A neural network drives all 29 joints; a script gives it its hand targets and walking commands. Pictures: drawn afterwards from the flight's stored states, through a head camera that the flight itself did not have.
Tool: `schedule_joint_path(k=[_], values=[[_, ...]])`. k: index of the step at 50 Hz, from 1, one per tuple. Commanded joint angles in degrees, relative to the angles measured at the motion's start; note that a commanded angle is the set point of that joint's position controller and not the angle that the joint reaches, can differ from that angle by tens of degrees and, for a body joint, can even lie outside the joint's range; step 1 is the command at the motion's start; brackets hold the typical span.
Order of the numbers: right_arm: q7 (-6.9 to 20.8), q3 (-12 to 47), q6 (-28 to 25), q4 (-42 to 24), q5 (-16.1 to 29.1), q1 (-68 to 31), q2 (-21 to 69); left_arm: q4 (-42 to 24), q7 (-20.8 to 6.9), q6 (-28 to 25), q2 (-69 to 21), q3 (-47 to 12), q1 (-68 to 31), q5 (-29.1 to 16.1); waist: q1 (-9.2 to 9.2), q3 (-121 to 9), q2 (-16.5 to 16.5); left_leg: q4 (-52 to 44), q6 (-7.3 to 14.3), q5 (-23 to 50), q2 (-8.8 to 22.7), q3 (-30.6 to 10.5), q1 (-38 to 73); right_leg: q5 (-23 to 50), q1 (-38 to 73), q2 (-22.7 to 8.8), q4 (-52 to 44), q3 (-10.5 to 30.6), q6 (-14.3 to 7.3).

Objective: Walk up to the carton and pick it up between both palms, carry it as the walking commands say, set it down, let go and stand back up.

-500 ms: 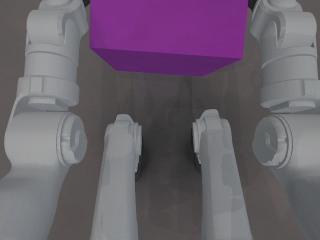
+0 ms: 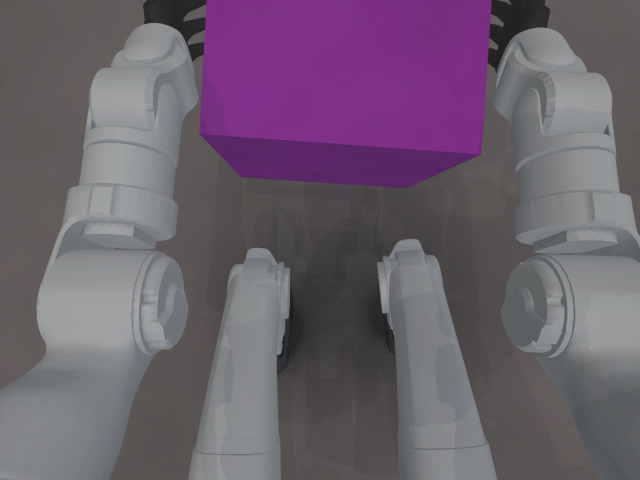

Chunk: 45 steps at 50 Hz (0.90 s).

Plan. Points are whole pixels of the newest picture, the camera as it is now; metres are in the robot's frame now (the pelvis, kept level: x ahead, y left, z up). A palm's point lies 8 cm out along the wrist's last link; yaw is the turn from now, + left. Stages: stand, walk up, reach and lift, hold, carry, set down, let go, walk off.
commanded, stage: reach and lift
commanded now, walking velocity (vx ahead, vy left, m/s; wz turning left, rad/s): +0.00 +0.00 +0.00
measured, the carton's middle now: (337, 64) +0.55 -0.02 -0.11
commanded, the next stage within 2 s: none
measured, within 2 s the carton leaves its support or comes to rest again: neither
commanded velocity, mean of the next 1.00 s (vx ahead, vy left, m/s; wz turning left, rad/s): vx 0.00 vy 0.00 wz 0.00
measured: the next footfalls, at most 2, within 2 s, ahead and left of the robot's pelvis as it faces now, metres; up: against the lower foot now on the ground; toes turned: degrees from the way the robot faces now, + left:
none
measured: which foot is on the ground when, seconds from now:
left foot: down 0.00-1.00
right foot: down 0.00-1.00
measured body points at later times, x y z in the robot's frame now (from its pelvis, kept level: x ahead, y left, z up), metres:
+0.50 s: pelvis +0.00 +0.00 +0.06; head +0.25 -0.02 +0.42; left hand +0.53 +0.13 +0.03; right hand +0.51 -0.20 +0.03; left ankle +0.14 +0.12 -0.51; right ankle +0.17 -0.16 -0.51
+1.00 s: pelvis +0.02 +0.00 +0.13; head +0.23 -0.02 +0.52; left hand +0.50 +0.13 +0.10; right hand +0.49 -0.20 +0.10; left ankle +0.14 +0.12 -0.51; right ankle +0.17 -0.16 -0.51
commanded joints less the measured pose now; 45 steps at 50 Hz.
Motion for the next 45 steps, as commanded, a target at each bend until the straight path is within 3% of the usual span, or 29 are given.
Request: schedule_joint_path(k=[1,2,4,5,8,9,11,13,14,15,16,19,21,22,23,24,26,27,28,29,30,32,34,36,40,41,43,44,45], values=[[20.1,22.6,-4.5,-20.9,12.1,-45.0,71.2,-20.7,-21.1,-3.4,-71.5,-25.5,-43.9,-6.2,-3.65,-140.5,0.3,-22.6,0.1,10.4,-3.9,1.8,43.4,10.0,33.9,7.4,-15.0,-9.7,-3.6],[20.0,21.6,-4.2,-20.5,11.7,-43.2,70.6,-21.3,-21.0,-3.1,-73.6,-26.8,-44.2,-7.1,-5.86,-142.9,0.8,-24.2,-0.4,8.8,-3.9,1.1,46.6,10.6,36.0,7.5,-15.9,-10.3,-3.6],[19.7,25.7,-3.7,-24.5,13.8,-45.4,72.3,-25.4,-21.0,-3.6,-71.3,-26.0,-45.3,-7.9,-2.29,-147.0,-1.3,-23.4,0.0,13.6,-4.4,3.5,45.5,12.7,41.4,7.5,-16.8,-9.3,-3.1],[19.5,25.1,-4.1,-25.6,13.5,-47.6,70.1,-21.4,-21.3,-3.2,-71.9,-25.2,-45.1,-7.5,-3.44,-144.6,-0.8,-24.0,0.1,10.9,-4.5,3.2,44.3,11.2,41.8,7.3,-17.4,-8.9,-3.2],[19.0,27.7,-3.8,-27.5,15.1,-47.0,71.0,-26.6,-20.7,-3.1,-71.0,-27.9,-45.2,-8.6,-2.90,-149.7,-1.5,-24.4,0.2,14.6,-4.6,3.1,49.5,13.4,43.4,7.4,-18.3,-8.6,-3.0],[19.1,25.7,-3.6,-24.3,13.8,-44.6,69.6,-27.2,-20.4,-3.0,-70.9,-29.0,-47.5,-8.7,-5.46,-148.7,0.3,-24.3,-0.4,13.0,-4.2,2.2,51.3,12.5,41.4,7.6,-18.3,-8.6,-3.2],[19.4,21.6,-4.2,-17.0,11.3,-40.1,71.1,-17.8,-21.5,-3.2,-71.9,-25.9,-41.3,-6.2,-4.88,-135.8,0.7,-27.9,0.4,6.3,-3.4,1.6,46.5,6.6,38.3,7.0,-20.1,-8.3,-3.4],[19.6,24.8,-4.0,-21.1,13.1,-43.4,72.9,-23.6,-21.5,-4.1,-70.3,-26.3,-45.1,-7.0,-2.44,-139.2,-0.5,-28.4,0.8,8.5,-3.8,2.8,46.3,8.1,43.3,7.0,-21.3,-7.6,-3.2],[19.0,26.7,-3.8,-25.6,14.3,-44.9,72.6,-27.6,-21.0,-3.5,-73.2,-29.4,-45.6,-9.8,-4.83,-144.2,-0.6,-28.4,0.3,9.6,-4.4,2.2,51.4,9.7,45.9,7.2,-21.6,-8.3,-3.0],[19.3,25.3,-3.3,-21.9,13.2,-41.9,73.4,-24.8,-21.2,-3.3,-71.5,-27.4,-42.2,-7.0,-4.07,-141.4,-0.6,-29.1,0.5,9.1,-4.1,2.1,50.1,8.5,44.8,7.0,-22.9,-7.7,-3.1],[19.4,24.8,-3.6,-21.1,12.3,-39.2,73.0,-23.1,-21.6,-3.5,-73.8,-27.5,-41.0,-7.3,-5.09,-140.2,0.1,-29.2,0.1,10.9,-4.3,3.0,48.5,10.5,46.0,7.0,-23.5,-7.8,-3.5],[19.9,23.5,-3.4,-18.9,10.5,-39.3,75.0,-20.0,-22.2,-3.5,-72.4,-25.3,-40.8,-5.8,-4.05,-135.0,-2.2,-32.9,1.2,5.7,-4.0,1.7,47.6,6.9,46.0,6.8,-24.9,-8.0,-2.8],[20.2,24.0,-3.6,-19.0,11.3,-41.1,74.3,-19.7,-22.7,-3.5,-71.8,-24.6,-41.2,-5.2,-1.19,-133.8,-0.8,-33.3,1.1,3.8,-4.1,3.8,45.3,2.9,47.6,6.4,-27.1,-6.5,-3.1],[20.2,23.8,-3.4,-19.1,10.1,-39.4,74.0,-18.2,-23.1,-3.4,-73.9,-24.6,-39.2,-5.5,-3.11,-132.5,-2.4,-34.5,1.1,4.1,-4.0,3.2,47.2,3.8,48.7,6.1,-28.2,-7.4,-3.2],[20.4,26.2,-3.4,-23.4,12.5,-41.5,75.5,-22.6,-22.9,-3.5,-72.6,-25.8,-40.4,-6.0,-1.64,-139.0,-1.5,-34.0,1.4,6.1,-3.9,2.9,49.6,5.6,51.3,6.6,-27.5,-6.7,-3.0],[20.5,25.2,-3.3,-22.2,11.9,-42.0,75.9,-20.0,-22.8,-3.4,-71.7,-23.5,-39.3,-4.3,-1.15,-136.4,-3.0,-35.6,1.6,4.6,-3.9,2.2,47.9,5.4,51.3,6.6,-27.9,-7.4,-2.5],[20.9,24.1,-3.2,-18.7,10.6,-37.9,75.5,-21.8,-23.1,-3.9,-72.4,-25.6,-41.5,-5.3,-3.49,-135.6,-1.0,-36.1,0.9,4.5,-4.0,2.8,49.0,6.1,51.8,6.6,-28.5,-7.5,-2.9],[20.6,26.3,-3.3,-22.2,11.7,-39.8,76.2,-21.2,-23.1,-3.7,-73.4,-25.2,-38.5,-5.4,-1.90,-137.4,-2.6,-36.3,1.4,6.7,-4.4,2.5,50.2,7.1,54.1,6.3,-28.9,-7.0,-2.6],[21.0,25.8,-3.6,-19.4,11.1,-36.3,76.1,-21.7,-23.2,-4.0,-74.0,-26.3,-37.9,-6.1,-2.91,-138.1,-1.8,-35.8,0.8,9.1,-4.2,2.5,51.9,8.6,52.4,6.0,-29.5,-6.9,-3.2],[21.1,26.2,-3.6,-21.5,12.2,-37.8,75.9,-25.0,-22.9,-4.3,-72.4,-26.9,-40.5,-6.1,-2.62,-140.2,0.1,-36.1,0.9,10.3,-4.3,2.6,54.0,9.9,53.0,6.3,-29.6,-6.7,-2.8],[20.9,28.5,-3.3,-24.5,12.9,-37.0,76.6,-30.0,-22.7,-4.2,-73.5,-29.8,-42.5,-8.4,-4.13,-145.0,-1.9,-37.0,0.7,10.9,-4.0,1.5,58.6,11.9,57.3,6.7,-30.0,-7.0,-2.8],[20.7,28.7,-3.6,-25.3,12.4,-38.0,75.9,-25.5,-22.9,-4.0,-73.3,-28.2,-39.1,-6.8,-2.81,-140.5,-2.4,-36.9,0.9,12.6,-3.8,2.3,55.8,11.7,56.6,6.5,-30.8,-6.6,-2.8],[20.8,29.2,-3.8,-26.4,13.3,-36.4,74.3,-26.7,-22.7,-3.5,-75.6,-31.2,-37.5,-7.9,-4.09,-142.5,0.2,-38.8,0.2,14.4,-3.8,1.3,61.5,14.3,57.6,6.6,-31.3,-7.1,-3.2],[21.4,25.2,-3.7,-19.2,10.5,-33.2,72.9,-20.8,-23.1,-3.4,-75.5,-28.3,-35.2,-5.4,-4.55,-133.3,1.9,-41.5,0.1,8.7,-3.1,0.4,58.9,9.7,53.5,6.4,-32.8,-7.2,-3.7],[21.8,30.0,-3.6,-24.6,12.4,-33.4,76.7,-26.2,-23.0,-4.1,-75.8,-28.5,-34.2,-6.6,-1.87,-135.6,-2.7,-43.3,0.9,13.6,-3.3,1.2,62.4,12.3,61.7,5.9,-36.9,-6.0,-3.4],[22.2,25.8,-3.6,-17.1,9.1,-30.0,74.6,-18.2,-23.4,-3.7,-75.4,-26.3,-30.3,-3.9,-2.70,-128.0,-2.1,-44.4,0.8,10.3,-3.0,0.1,59.8,9.7,55.6,6.0,-36.3,-6.7,-3.8],[22.3,28.5,-4.1,-23.3,10.8,-32.5,76.5,-22.2,-23.6,-4.0,-76.7,-27.2,-31.5,-4.9,-2.38,-130.8,-2.1,-45.1,1.1,12.5,-3.3,0.8,62.7,11.4,60.1,5.8,-38.4,-6.3,-3.4],[22.2,28.3,-3.9,-21.7,10.5,-29.3,77.0,-21.7,-23.6,-3.9,-77.6,-27.7,-29.4,-4.7,-2.51,-129.5,-0.1,-46.2,0.8,13.1,-3.4,0.6,63.4,12.7,60.8,5.6,-39.1,-6.0,-3.6],[22.6,27.8,-3.9,-19.3,9.8,-27.7,76.9,-21.7,-23.8,-4.4,-76.4,-27.9,-30.4,-5.0,-2.79,-128.4,-1.6,-46.9,0.7,13.8,-3.0,0.4,64.1,13.6,61.2,5.8,-39.5,-6.2,-3.4]])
